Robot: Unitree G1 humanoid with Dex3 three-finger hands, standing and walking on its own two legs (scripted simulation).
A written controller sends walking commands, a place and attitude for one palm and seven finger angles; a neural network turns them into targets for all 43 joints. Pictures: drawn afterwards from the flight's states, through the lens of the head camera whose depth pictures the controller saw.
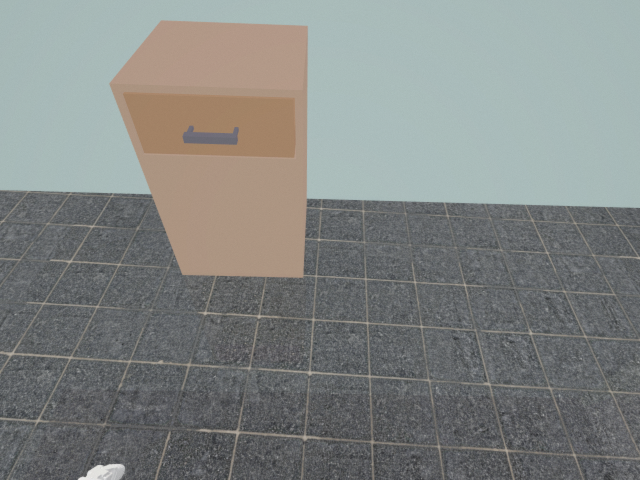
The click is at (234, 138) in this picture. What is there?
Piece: drawer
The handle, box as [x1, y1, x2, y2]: [182, 126, 238, 144]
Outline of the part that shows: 182,136 184,142 236,144 236,135 238,128 235,127 232,133 193,132 193,127 189,126 187,131 184,132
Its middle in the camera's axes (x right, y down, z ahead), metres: -0.29 -0.28 +1.03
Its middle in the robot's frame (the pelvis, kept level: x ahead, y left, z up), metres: +0.94 +0.34 -0.10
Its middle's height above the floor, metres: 0.67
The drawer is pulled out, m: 0.00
